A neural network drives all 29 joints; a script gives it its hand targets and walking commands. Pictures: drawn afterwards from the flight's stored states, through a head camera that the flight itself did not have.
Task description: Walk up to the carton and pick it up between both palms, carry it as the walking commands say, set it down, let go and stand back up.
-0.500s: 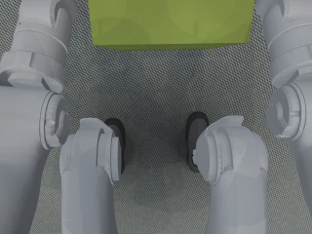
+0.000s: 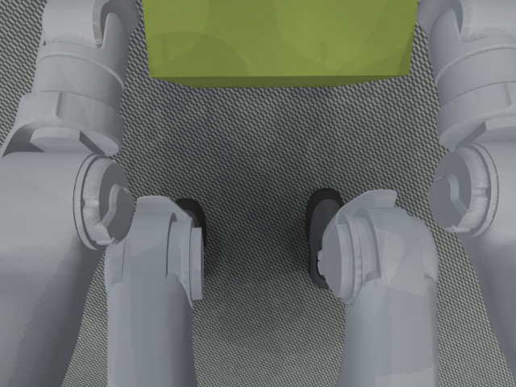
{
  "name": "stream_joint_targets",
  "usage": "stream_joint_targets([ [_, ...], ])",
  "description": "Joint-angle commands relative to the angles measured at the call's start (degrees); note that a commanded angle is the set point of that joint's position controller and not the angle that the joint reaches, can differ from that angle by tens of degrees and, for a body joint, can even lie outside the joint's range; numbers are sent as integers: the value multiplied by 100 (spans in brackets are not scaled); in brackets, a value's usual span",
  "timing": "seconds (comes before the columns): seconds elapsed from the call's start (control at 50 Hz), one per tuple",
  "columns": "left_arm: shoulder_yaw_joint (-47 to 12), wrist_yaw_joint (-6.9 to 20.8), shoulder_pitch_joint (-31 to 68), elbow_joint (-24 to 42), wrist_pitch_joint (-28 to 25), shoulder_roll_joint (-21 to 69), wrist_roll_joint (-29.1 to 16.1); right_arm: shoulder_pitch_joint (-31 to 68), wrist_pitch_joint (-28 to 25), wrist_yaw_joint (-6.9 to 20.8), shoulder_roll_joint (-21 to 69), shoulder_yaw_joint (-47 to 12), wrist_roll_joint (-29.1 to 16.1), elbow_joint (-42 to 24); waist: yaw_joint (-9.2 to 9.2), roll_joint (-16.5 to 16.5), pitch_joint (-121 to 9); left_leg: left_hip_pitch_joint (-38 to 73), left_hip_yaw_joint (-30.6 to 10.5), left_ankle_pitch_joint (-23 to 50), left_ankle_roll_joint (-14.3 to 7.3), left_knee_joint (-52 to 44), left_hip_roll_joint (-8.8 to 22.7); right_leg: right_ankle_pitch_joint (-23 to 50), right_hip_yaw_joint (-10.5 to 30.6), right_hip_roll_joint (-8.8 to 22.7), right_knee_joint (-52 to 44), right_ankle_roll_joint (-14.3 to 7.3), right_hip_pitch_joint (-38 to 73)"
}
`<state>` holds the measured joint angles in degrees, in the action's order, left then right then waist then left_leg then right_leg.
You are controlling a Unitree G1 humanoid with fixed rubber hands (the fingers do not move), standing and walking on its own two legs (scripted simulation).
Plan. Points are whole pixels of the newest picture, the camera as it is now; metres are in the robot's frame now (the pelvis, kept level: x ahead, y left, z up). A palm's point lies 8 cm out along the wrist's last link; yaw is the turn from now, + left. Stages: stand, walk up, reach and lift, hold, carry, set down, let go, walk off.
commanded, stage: reach and lift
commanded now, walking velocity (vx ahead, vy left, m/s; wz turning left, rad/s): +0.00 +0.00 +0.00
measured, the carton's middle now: out of the picture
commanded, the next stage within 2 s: none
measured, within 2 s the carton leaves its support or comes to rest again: leaves its support in 0.46 s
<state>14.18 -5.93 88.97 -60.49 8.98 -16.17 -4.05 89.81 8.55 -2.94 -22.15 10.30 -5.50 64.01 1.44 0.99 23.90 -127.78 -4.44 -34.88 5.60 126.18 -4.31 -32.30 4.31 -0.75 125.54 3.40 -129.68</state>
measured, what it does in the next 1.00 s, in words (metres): stands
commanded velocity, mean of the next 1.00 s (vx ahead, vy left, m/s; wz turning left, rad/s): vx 0.00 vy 0.00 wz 0.00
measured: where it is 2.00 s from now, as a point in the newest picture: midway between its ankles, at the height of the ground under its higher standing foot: (256, 258)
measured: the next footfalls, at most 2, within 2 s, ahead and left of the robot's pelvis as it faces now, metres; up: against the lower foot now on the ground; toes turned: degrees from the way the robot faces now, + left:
none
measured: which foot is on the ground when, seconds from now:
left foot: down 0.00-1.00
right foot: down 0.00-1.00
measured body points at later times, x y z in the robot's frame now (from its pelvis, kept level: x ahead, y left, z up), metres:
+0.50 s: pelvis +0.01 +0.00 +0.00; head +0.38 -0.02 +0.25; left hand +0.58 +0.13 -0.16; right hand +0.57 -0.20 -0.16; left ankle +0.11 +0.14 -0.34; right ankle +0.11 -0.14 -0.34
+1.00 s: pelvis +0.01 +0.00 +0.04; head +0.36 -0.03 +0.32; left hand +0.59 +0.13 -0.08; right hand +0.58 -0.20 -0.09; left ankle +0.11 +0.14 -0.34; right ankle +0.11 -0.14 -0.34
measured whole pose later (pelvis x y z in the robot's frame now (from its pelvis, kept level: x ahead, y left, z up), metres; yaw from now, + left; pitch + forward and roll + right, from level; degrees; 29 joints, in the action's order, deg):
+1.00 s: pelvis +0.01 +0.00 +0.04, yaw +0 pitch +45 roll +2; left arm 24.1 -4.5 79.2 -45.2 19.0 -9.9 4.3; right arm 81.2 20.1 -1.7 -15.8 18.9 4.5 49.1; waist 0.9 1.8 7.5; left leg -128.0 -4.5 -33.5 5.5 116.4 -4.9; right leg -30.7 5.2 -2.9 116.0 3.9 -130.2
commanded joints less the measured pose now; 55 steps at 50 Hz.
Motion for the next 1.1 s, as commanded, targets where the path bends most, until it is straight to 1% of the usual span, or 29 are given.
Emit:
stream_joint_targets([
  [0.0,-1364,1481,2706,826,166,4752,-151,2603,147,1574,4795,-1148,-178,-1094,120,113,-6430,2662,1088,1606,-294,-895,-270,1724,-940,-371,-822,-216,3182],
  [0.12,-1496,1596,2483,949,294,4917,-164,2363,295,1722,4956,-1291,-183,-1172,168,54,-6266,2551,1067,1620,-329,-875,-281,1776,-942,-334,-800,-223,3100],
  [0.24,-1620,1616,2380,1043,319,5038,-204,2293,328,1766,5108,-1413,-219,-1232,148,36,-6391,2562,1058,1751,-344,-871,-292,1954,-914,-329,-790,-232,3172],
  [0.32,-1878,1569,2606,1353,304,5203,-374,2505,317,1743,5251,-1603,-346,-1534,171,68,-7155,2926,1069,2033,-313,-851,-303,2235,-955,-347,-765,-225,3484],
  [0.42,-2243,1446,3059,1943,294,5401,-686,2967,309,1640,5363,-1900,-611,-2241,225,73,-8681,3510,1097,2564,-295,-841,-340,2780,-1024,-373,-763,-211,4121],
  [0.46,-2306,1399,3188,2102,312,5442,-752,3103,333,1592,5400,-1965,-685,-2421,227,35,-9120,3627,1114,2658,-293,-875,-353,2891,-1047,-386,-800,-200,4327],
  [0.52,-2200,1381,3163,2086,393,5495,-655,3028,425,1566,5483,-1881,-620,-2323,223,-41,-9109,3537,1138,2467,-301,-1018,-366,2695,-1100,-403,-930,-183,4300],
  [0.62,-1643,1494,2756,1558,593,5613,-170,2601,618,1666,5702,-1436,-171,-1841,167,-83,-8028,2967,1184,1817,-342,-1337,-380,1987,-1137,-429,-1257,-199,3722],
  [0.66,-1472,1539,2691,1464,653,5641,-37,2554,677,1706,5745,-1298,-27,-1788,141,-79,-7845,2869,1192,1683,-351,-1439,-379,1823,-1131,-434,-1364,-209,3595],
  [0.72,-1343,1581,2724,1477,722,5661,51,2640,742,1741,5783,-1208,80,-1837,97,-103,-7913,2871,1197,1618,-361,-1552,-376,1731,-1120,-441,-1487,-211,3583],
  [0.84,-1416,1631,2910,1801,852,5756,12,2856,864,1739,5948,-1291,70,-2118,52,-207,-8669,3102,1210,1732,-373,-1710,-397,1911,-1115,-480,-1658,-198,4010],
  [0.94,-1437,1699,2716,1852,962,5880,62,2643,979,1729,6106,-1262,153,-2150,59,-232,-8844,3062,1217,1834,-360,-1853,-414,2115,-1102,-517,-1790,-193,4211],
  [1.08,-1576,1744,2455,2044,1030,6084,56,2359,1067,1722,6295,-1319,206,-2338,63,-203,-9245,3143,1196,2172,-319,-2023,-448,2537,-1074,-571,-1927,-194,4469],
])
